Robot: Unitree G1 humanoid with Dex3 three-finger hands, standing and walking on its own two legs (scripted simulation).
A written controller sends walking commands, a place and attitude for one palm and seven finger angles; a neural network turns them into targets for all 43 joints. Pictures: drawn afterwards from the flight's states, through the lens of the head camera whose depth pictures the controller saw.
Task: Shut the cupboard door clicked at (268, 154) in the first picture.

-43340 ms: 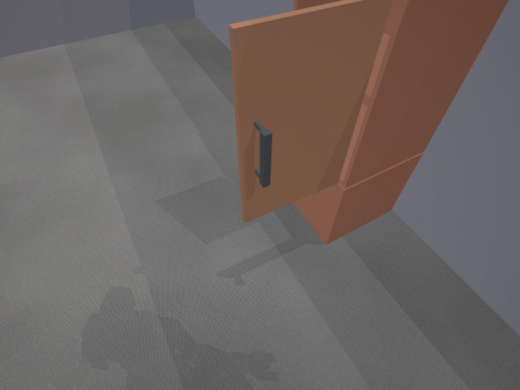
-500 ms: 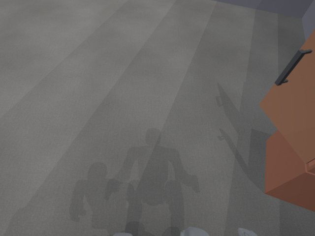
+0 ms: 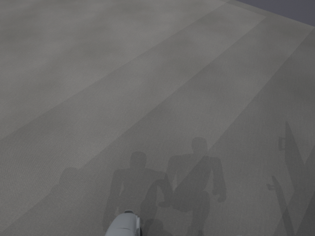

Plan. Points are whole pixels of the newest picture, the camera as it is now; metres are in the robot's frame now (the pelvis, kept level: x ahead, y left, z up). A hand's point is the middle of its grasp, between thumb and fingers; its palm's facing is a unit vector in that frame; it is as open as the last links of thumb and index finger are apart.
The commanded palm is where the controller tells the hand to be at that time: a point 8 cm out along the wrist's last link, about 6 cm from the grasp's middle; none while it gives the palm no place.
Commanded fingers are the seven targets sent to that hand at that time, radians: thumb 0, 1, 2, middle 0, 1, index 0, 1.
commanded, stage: walk to a spot facing it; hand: left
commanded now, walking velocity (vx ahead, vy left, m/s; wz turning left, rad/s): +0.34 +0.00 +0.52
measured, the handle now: out of the picture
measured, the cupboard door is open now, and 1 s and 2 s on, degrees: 38 38 38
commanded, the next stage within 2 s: turn to face it in 0.36 s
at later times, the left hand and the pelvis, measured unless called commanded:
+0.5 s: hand (91, 177) +0.29 +0.25 -0.15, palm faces +0.13 -0.97 -0.21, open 7.3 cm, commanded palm none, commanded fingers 0.00 0.90 0.90 -0.20 -0.30 -0.20 -0.30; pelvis +0.19 +0.04 +0.00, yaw +8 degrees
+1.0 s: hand (100, 162) +0.36 +0.24 -0.18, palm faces +0.03 -0.98 -0.22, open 7.3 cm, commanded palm none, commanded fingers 0.00 0.90 0.90 -0.20 -0.30 -0.20 -0.30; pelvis +0.31 +0.04 +0.00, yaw -4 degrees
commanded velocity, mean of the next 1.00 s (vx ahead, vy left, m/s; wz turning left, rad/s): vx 0.13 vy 0.00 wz -0.22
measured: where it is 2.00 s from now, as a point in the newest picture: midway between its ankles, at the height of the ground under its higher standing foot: (153, 204)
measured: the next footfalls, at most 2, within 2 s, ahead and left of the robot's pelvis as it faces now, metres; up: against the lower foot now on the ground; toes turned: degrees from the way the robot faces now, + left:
left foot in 0.12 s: +0.18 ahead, +0.12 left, +0.00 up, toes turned +10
right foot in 0.60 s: +0.37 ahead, -0.07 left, +0.00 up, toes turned +3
